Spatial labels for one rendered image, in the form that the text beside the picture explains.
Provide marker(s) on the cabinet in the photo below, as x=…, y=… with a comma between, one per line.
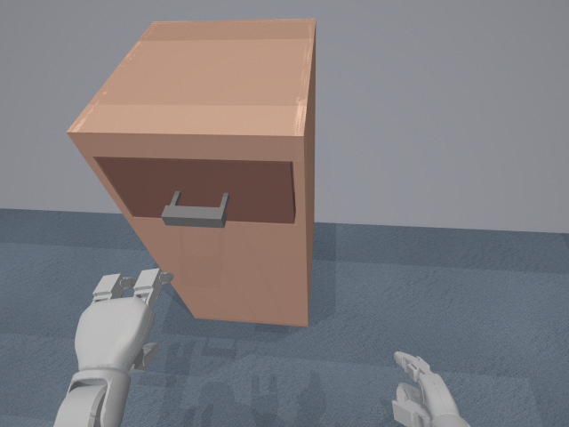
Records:
x=224, y=90

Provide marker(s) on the right robot hand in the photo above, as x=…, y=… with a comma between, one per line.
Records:
x=418, y=407

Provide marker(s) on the left robot hand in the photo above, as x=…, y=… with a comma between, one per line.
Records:
x=112, y=331

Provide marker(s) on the robot left forearm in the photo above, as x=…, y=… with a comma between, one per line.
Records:
x=96, y=398

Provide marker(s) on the handle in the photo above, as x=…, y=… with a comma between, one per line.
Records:
x=195, y=216

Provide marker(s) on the drawer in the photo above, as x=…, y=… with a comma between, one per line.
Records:
x=259, y=191

